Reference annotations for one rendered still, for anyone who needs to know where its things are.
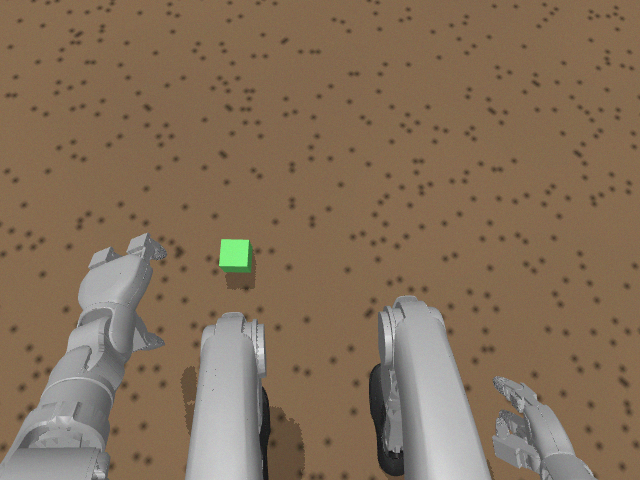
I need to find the right robot hand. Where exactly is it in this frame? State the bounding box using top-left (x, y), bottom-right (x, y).
top-left (492, 376), bottom-right (576, 475)

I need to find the right robot foot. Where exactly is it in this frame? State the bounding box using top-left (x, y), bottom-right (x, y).
top-left (369, 363), bottom-right (404, 476)

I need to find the right robot arm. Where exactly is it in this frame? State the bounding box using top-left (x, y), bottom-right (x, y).
top-left (540, 454), bottom-right (598, 480)

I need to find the left robot hand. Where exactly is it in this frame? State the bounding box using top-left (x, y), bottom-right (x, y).
top-left (78, 232), bottom-right (167, 353)

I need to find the cube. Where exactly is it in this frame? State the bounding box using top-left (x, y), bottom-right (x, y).
top-left (219, 239), bottom-right (253, 273)

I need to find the left robot arm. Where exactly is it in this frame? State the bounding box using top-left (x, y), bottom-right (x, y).
top-left (0, 302), bottom-right (136, 480)

